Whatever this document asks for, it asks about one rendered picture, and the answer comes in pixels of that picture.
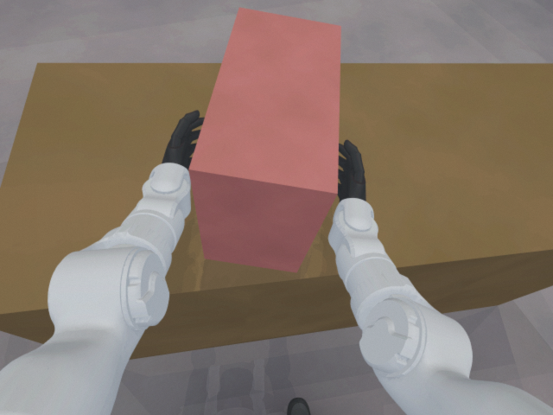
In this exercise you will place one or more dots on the robot left forearm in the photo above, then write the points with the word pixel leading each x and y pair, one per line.
pixel 157 221

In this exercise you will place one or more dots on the robot right forearm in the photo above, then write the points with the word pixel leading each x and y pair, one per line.
pixel 367 272

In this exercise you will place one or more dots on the pedestal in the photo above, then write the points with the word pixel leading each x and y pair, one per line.
pixel 458 161

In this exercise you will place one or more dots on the right robot foot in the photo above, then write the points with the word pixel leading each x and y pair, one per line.
pixel 298 406

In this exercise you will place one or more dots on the right robot hand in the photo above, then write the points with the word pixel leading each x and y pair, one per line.
pixel 352 179

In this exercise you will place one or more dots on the carton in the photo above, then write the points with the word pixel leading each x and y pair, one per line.
pixel 264 172

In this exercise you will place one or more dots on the left robot hand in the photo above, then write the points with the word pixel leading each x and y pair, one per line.
pixel 179 147

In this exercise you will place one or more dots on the robot right upper arm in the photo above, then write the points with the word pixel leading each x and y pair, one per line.
pixel 423 359

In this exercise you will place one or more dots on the robot left upper arm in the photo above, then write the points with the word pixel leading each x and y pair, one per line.
pixel 101 302

